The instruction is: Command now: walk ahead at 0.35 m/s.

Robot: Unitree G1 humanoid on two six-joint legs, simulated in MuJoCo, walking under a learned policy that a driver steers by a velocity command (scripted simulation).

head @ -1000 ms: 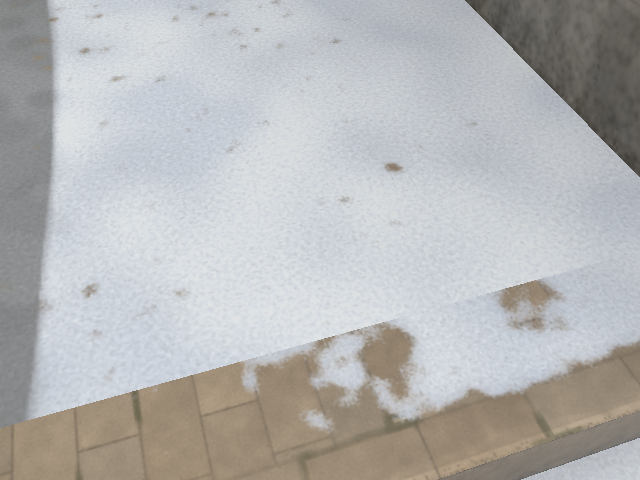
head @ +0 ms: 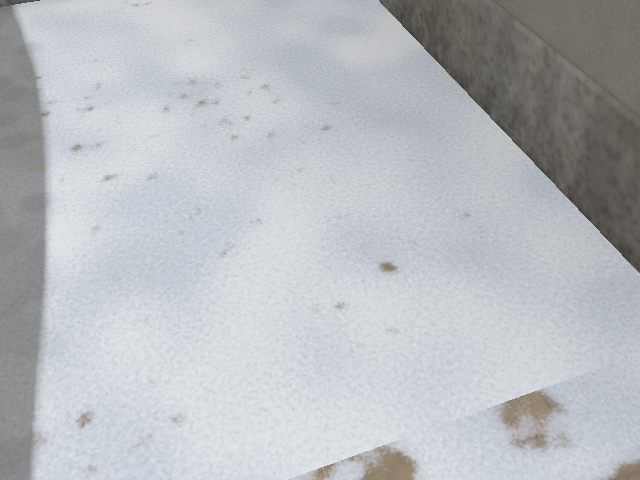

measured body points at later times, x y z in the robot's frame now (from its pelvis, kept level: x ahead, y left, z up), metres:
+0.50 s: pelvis +0.23 +0.05 +0.04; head +0.25 +0.03 +0.49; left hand +0.16 +0.26 -0.10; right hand +0.46 -0.11 -0.04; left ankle +0.33 +0.11 -0.57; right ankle +0.07 -0.09 -0.67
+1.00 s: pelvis +0.52 +0.07 +0.16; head +0.56 +0.08 +0.61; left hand +0.74 +0.27 +0.06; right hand +0.44 -0.17 +0.03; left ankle +0.33 +0.12 -0.56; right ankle +0.65 +0.01 -0.56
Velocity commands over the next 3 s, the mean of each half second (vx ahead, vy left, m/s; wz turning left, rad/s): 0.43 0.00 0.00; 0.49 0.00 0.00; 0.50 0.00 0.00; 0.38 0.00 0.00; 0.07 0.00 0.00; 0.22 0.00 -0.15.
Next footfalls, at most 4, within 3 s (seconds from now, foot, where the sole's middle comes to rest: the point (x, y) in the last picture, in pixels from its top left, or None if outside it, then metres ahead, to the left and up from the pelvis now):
0.06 right None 0.09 -0.10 -0.77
0.46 left None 0.37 0.12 -0.60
1.02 right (324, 382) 0.68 0.01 -0.60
1.52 left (238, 263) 1.02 0.20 -0.60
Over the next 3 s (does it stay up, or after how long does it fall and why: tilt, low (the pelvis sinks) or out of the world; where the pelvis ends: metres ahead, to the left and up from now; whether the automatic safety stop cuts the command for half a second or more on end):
stays up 1.22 0.09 0.18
